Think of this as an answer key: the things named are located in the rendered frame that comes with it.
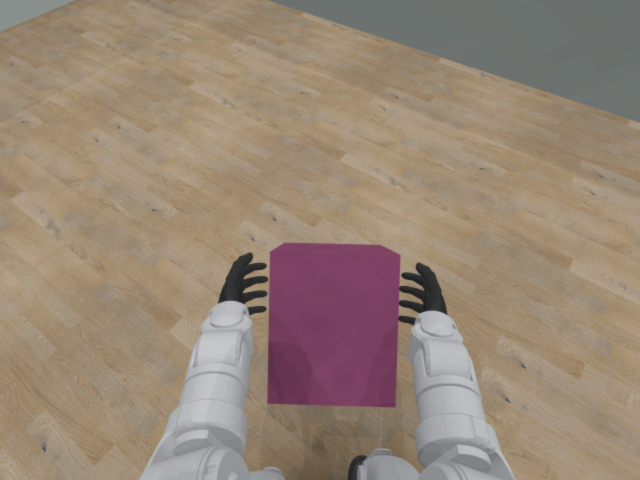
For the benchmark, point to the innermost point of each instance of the robot right upper arm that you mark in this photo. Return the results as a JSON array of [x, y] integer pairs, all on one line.
[[448, 470]]

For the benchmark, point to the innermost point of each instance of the left robot forearm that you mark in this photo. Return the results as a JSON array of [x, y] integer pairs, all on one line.
[[211, 407]]

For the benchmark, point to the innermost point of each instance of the carton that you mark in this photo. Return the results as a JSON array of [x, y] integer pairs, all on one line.
[[333, 325]]

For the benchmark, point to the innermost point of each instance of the right robot forearm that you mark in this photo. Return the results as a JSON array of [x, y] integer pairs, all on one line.
[[452, 423]]

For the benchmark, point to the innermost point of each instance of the robot right shin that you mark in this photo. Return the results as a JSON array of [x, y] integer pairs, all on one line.
[[377, 452]]

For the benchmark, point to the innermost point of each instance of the robot left upper arm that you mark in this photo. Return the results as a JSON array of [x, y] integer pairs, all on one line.
[[217, 462]]

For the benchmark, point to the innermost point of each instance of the left robot hand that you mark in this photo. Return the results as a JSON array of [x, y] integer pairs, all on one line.
[[235, 284]]

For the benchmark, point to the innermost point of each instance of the robot shin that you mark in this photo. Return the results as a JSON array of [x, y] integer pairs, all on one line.
[[273, 470], [377, 452]]

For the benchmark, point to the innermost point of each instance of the right robot hand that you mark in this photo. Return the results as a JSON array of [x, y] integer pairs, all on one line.
[[431, 296]]

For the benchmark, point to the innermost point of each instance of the robot left shin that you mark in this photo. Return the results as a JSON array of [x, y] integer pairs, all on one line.
[[273, 470]]

